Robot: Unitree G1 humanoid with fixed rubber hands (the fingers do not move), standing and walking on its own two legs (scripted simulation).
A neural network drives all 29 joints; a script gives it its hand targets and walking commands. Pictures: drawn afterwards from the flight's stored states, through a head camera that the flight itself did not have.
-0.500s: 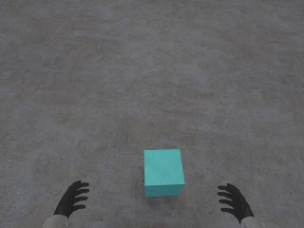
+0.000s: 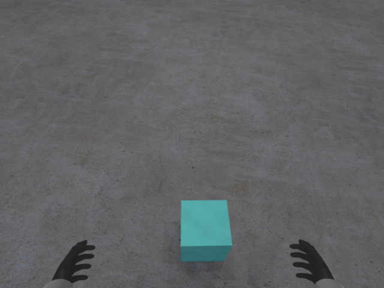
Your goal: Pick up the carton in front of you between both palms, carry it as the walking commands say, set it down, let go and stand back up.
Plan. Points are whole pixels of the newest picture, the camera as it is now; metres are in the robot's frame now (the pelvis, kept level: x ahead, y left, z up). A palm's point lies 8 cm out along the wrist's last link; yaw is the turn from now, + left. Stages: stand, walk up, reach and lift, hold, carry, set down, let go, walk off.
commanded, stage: stand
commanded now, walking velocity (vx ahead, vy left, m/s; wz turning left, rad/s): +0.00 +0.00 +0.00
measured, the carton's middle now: (203, 231) +0.45 -0.06 -0.64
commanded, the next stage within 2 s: none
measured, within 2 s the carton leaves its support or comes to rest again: neither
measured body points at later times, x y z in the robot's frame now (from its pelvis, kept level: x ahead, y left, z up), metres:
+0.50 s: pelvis +0.02 +0.01 +0.00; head +0.02 +0.01 +0.45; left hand +0.15 +0.30 -0.10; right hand +0.15 -0.29 -0.09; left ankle -0.03 +0.11 -0.73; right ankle -0.01 -0.11 -0.73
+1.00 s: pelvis +0.00 +0.01 +0.01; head -0.01 +0.01 +0.46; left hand +0.09 +0.32 -0.10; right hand +0.11 -0.30 -0.10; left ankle -0.03 +0.11 -0.73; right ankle -0.01 -0.11 -0.73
